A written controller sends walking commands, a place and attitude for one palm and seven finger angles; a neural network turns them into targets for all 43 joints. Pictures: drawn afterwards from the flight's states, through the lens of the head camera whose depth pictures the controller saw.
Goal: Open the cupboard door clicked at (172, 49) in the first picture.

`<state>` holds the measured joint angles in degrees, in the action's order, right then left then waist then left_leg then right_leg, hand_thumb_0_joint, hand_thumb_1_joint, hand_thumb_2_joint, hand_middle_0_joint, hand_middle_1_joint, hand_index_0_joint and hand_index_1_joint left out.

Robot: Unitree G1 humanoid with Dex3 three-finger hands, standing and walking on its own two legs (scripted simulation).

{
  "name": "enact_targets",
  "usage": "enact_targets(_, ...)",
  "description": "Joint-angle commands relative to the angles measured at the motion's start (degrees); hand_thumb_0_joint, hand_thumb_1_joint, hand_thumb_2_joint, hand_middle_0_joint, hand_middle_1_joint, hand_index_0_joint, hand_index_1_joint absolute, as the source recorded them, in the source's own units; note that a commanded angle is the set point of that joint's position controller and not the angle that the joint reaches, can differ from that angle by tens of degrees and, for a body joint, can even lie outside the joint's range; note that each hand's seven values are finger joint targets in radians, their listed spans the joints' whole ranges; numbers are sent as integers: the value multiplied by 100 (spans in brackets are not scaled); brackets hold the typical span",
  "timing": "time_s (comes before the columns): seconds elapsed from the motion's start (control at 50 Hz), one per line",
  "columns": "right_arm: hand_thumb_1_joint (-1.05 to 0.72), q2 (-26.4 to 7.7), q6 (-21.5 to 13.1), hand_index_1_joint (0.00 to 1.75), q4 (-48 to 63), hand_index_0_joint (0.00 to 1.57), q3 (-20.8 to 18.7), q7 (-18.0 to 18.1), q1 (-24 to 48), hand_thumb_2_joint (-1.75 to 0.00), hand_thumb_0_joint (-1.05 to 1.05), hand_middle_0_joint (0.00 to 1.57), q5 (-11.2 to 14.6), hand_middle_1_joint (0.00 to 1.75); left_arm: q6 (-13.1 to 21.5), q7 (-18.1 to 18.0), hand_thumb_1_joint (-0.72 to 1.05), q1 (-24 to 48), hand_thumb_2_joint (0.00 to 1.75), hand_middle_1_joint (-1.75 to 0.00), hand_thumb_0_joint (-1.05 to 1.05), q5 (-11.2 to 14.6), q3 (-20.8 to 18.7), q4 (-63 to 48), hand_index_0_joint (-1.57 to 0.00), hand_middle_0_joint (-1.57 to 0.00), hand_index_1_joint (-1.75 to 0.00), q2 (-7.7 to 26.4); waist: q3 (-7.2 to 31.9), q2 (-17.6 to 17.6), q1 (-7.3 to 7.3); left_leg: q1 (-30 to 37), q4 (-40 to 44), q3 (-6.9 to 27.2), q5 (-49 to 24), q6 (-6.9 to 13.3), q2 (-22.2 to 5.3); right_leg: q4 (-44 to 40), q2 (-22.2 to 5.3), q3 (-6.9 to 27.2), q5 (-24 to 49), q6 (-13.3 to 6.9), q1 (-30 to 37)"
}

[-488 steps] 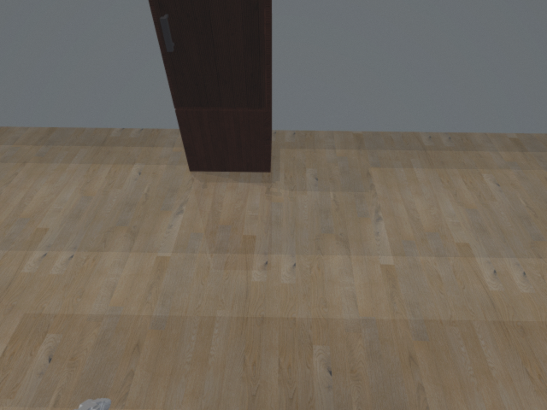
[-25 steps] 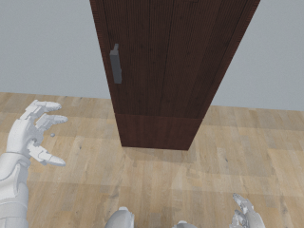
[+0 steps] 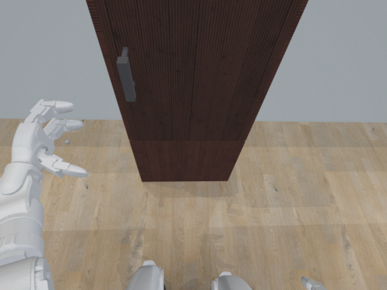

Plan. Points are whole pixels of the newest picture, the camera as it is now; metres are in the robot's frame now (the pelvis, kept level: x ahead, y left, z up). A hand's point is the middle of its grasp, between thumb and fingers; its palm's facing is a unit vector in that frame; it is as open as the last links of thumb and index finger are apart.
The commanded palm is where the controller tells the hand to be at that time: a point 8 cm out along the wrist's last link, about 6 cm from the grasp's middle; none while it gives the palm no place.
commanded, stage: move the hooked fingers beside the handle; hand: left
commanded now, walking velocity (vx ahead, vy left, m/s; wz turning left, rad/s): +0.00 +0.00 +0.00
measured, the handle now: (128, 75) +0.59 +0.17 +0.06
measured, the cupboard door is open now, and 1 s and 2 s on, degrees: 0 0 0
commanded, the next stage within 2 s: slide the fingers in behind the handle in 1.68 s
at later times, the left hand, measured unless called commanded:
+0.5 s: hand (86, 111) +0.47 +0.24 +0.06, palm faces +0.03 -1.00 -0.02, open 14.0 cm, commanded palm +0.46 +0.28 +0.06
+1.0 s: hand (97, 86) +0.55 +0.23 +0.06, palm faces +0.03 -1.00 -0.02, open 14.0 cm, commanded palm +0.53 +0.27 +0.05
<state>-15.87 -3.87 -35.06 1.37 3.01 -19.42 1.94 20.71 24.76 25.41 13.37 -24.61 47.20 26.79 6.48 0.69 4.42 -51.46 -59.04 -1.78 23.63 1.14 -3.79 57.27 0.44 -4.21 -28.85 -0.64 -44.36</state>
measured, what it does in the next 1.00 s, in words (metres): stands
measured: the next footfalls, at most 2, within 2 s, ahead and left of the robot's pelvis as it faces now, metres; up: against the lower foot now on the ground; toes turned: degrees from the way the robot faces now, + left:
none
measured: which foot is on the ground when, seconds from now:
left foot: down 0.00-1.00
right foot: down 0.00-1.00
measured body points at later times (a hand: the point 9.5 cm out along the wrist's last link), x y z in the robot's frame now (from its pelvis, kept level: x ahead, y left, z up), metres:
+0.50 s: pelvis +0.00 +0.01 -0.01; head +0.11 +0.03 +0.42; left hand +0.47 +0.29 +0.06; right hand +0.02 -0.27 -0.12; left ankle +0.05 +0.11 -0.67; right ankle -0.01 -0.12 -0.67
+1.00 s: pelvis +0.00 +0.01 -0.03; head +0.17 +0.03 +0.39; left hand +0.54 +0.29 +0.06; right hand -0.04 -0.26 -0.12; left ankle +0.05 +0.11 -0.67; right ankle -0.01 -0.12 -0.67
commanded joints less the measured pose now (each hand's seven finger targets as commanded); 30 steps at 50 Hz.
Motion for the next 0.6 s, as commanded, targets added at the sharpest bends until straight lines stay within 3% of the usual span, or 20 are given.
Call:
enact_targets(0.0, -90, -948, -106, 30, 455, 20, -393, 83, -372, -90, 0, 20, -22, 30, 467, -128, -50, 2406, 30, -120, 0, 15, -160, -858, -30, -30, -120, 1508, 1943, 662, 75, 2153, 666, 423, -1413, 61, 177, -767, 203, 212, 1457, -54, -137)
enact_targets(0.04, -90, -978, -48, 30, 402, 20, -388, 83, -440, -90, 0, 20, -30, 30, 465, -167, -50, 2654, 30, -120, 0, -50, -185, -508, -30, -30, -120, 1596, 1927, 471, 107, 2040, 635, 447, -1353, 65, 161, -732, 214, 203, 1418, -53, -183)
enact_targets(0.1, -90, -987, 43, 30, 422, 20, -395, 47, -497, -90, 0, 20, -58, 30, 502, -256, -50, 2771, 30, -120, 0, -144, -265, -356, -30, -30, -120, 1717, 2137, 653, 42, 2145, 615, 462, -1457, 51, 168, -690, 202, 194, 1436, -68, -199)
enact_targets(0.16, -90, -987, 147, 30, 380, 20, -375, 21, -574, -90, 0, 20, -81, 30, 534, -316, -50, 3171, 30, -120, 0, -224, -258, -55, -30, -30, -120, 1785, 2169, 482, 136, 1986, 502, 454, -1471, 69, 159, -622, 219, 213, 1496, -39, -246)
enact_targets(0.22, -90, -1006, 222, 30, 358, 20, -379, 10, -650, -90, 0, 20, -100, 30, 625, -358, -50, 3472, 30, -120, 0, -300, -301, 25, -30, -30, -120, 1918, 2341, 697, 153, 2098, 422, 482, -1585, 64, 141, -542, 239, 217, 1512, -72, -377)
enact_targets(0.26, -90, -984, 279, 30, 339, 20, -389, -18, -690, -90, 0, 20, -111, 30, 672, -388, -50, 3534, 30, -120, 0, -337, -232, 56, -30, -30, -120, 1820, 2457, 806, 150, 2282, 422, 515, -1737, 37, 123, -533, 245, 192, 1560, -66, -453)
enact_targets(0.34, -90, -1031, 400, 30, 260, 20, -367, -21, -783, -90, 0, 20, -105, 30, 579, -432, -50, 3889, 30, -120, 0, -385, -189, 490, -30, -30, -120, 1872, 2200, 601, 323, 1978, 377, 513, -1488, 63, 108, -559, 260, 194, 1408, -36, -633)
enact_targets(0.4, -90, -1041, 436, 30, 232, 20, -337, -8, -828, -90, 0, 20, -121, 30, 554, -497, -50, 4353, 30, -120, 0, -488, -122, 603, -30, -30, -120, 1988, 2147, 751, 422, 1849, 350, 529, -1289, 76, 115, -558, 255, 218, 1242, -38, -744)
enact_targets(0.44, -90, -1058, 459, 30, 221, 20, -351, -4, -907, -90, 0, 20, -154, 30, 657, -565, -50, 4536, 30, -120, 0, -551, -264, 465, -30, -30, -120, 2192, 2582, 952, 381, 2124, 284, 574, -1546, 54, 97, -468, 266, 221, 1334, -59, -784)
enact_targets(0.52, -90, -1060, 499, 30, 118, 20, -329, -30, -1032, -90, 0, 20, -194, 30, 636, -605, -50, 4906, 30, -120, 0, -589, -127, 789, -30, -30, -120, 2064, 2452, 875, 563, 2057, 198, 627, -1565, 71, 72, -452, 289, 185, 1307, -52, -985)
enact_targets(0.54, -90, -1093, 522, 30, 129, 20, -327, -34, -1070, -90, 0, 20, -190, 30, 590, -619, -50, 4783, 30, -120, 0, -616, -299, 946, -30, -30, -120, 2274, 2556, 846, 484, 1973, 167, 589, -1617, 71, 83, -444, 289, 207, 1379, -44, -880)
enact_targets(0.56, -90, -1113, 557, 30, 138, 20, -321, -32, -1092, -90, 0, 20, -195, 30, 553, -633, -50, 4793, 30, -120, 0, -667, -356, 996, -30, -30, -120, 2433, 2603, 862, 494, 1916, 151, 587, -1634, 71, 76, -416, 286, 207, 1401, -41, -868)
enact_targets(0.58, -90, -1098, 576, 30, 143, 20, -309, -38, -1111, -90, 0, 20, -196, 30, 514, -641, -50, 4947, 30, -120, 0, -705, -230, 1028, -30, -30, -120, 2338, 2557, 870, 564, 1862, 132, 579, -1632, 83, 84, -421, 283, 220, 1422, -28, -900)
